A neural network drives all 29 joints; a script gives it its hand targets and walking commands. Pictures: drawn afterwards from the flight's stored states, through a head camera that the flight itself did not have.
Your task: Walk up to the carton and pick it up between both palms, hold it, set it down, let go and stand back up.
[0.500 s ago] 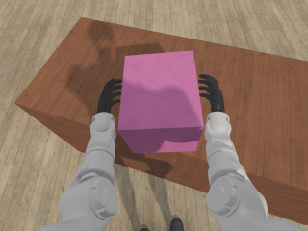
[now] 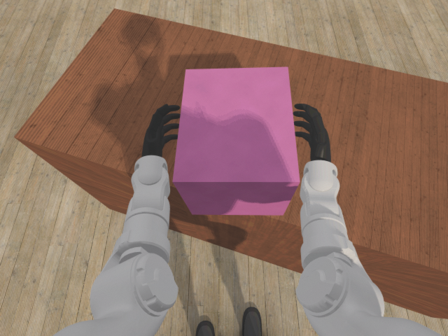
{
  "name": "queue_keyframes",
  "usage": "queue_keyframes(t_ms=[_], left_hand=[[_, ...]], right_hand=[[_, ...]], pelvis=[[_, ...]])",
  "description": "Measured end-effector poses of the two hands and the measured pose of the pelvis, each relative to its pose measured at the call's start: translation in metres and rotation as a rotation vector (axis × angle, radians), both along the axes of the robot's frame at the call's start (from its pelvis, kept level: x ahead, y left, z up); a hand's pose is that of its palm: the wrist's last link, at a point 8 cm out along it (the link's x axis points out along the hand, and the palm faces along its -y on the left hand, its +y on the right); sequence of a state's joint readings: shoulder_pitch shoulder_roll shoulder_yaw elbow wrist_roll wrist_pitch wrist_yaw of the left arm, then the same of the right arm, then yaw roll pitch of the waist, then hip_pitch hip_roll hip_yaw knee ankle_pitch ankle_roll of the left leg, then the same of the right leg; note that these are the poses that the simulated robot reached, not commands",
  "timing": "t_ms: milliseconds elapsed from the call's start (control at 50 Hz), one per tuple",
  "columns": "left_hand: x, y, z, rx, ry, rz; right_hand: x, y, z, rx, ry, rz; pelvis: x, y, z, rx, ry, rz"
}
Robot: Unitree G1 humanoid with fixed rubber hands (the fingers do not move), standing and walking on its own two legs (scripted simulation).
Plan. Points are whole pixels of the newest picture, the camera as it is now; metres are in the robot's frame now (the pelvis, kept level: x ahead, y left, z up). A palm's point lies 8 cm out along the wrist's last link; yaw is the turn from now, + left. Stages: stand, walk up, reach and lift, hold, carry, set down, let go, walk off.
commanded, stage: set down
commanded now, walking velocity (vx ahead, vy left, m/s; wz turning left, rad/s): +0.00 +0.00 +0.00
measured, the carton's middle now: (236, 145) +0.47 -0.05 -0.05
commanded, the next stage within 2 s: none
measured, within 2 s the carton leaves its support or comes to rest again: neither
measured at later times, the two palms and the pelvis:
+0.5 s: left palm (158, 149) +0.45 +0.10 +0.01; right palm (318, 156) +0.40 -0.19 +0.01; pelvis +0.00 +0.00 +0.00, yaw +0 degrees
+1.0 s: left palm (160, 148) +0.46 +0.10 -0.01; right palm (315, 155) +0.41 -0.19 -0.01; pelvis +0.00 +0.00 -0.01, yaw -5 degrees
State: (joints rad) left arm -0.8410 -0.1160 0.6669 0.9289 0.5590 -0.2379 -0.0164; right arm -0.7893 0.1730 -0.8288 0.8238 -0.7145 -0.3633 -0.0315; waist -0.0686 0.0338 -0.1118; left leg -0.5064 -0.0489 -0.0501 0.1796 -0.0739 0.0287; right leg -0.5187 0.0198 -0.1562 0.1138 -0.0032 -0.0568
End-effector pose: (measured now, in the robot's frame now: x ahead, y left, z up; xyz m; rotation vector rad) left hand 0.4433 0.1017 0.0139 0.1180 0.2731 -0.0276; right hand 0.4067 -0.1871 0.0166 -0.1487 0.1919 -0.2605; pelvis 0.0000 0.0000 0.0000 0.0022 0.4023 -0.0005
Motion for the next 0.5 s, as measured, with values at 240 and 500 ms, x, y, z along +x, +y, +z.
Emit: queue_keyframes(t_ms=[240,500], left_hand=[[0.002,-0.004,-0.002,-0.002,-0.017,-0.011],[0.003,-0.004,-0.004,-0.004,-0.025,-0.012]], right_hand=[[-0.005,-0.003,-0.009,0.003,0.008,-0.015],[-0.006,-0.003,-0.010,0.003,0.006,-0.017]], pelvis=[[0.002,0.001,0.000,-0.001,0.001,-0.003],[0.000,0.000,-0.001,0.000,0.008,-0.005]])
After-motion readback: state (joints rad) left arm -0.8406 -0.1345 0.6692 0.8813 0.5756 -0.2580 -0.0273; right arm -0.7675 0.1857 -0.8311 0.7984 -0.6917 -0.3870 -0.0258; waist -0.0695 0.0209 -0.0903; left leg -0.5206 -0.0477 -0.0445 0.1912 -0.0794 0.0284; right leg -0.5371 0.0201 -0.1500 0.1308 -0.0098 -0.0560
